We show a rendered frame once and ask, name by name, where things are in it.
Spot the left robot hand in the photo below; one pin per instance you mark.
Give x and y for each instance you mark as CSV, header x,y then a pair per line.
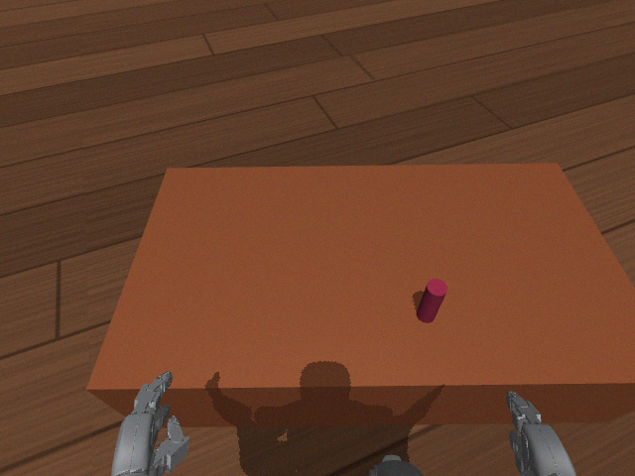
x,y
138,434

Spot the can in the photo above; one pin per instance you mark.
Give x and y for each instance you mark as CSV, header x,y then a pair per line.
x,y
431,301

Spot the right robot hand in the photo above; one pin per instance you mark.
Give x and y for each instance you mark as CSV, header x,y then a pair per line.
x,y
538,450

